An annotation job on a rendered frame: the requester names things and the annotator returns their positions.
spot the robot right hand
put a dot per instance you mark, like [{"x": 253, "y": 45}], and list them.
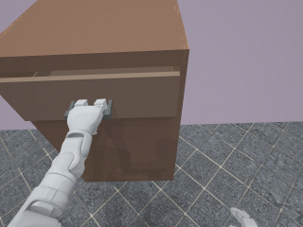
[{"x": 242, "y": 217}]

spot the handle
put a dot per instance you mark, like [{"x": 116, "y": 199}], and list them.
[{"x": 107, "y": 114}]

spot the cabinet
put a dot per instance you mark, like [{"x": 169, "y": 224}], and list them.
[{"x": 64, "y": 35}]

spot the robot left hand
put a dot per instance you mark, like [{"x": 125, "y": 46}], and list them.
[{"x": 86, "y": 118}]

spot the left robot forearm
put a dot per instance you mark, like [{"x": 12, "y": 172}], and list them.
[{"x": 50, "y": 198}]

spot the drawer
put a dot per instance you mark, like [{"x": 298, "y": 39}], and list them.
[{"x": 137, "y": 92}]

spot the left robot upper arm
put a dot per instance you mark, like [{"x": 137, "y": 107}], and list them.
[{"x": 32, "y": 219}]

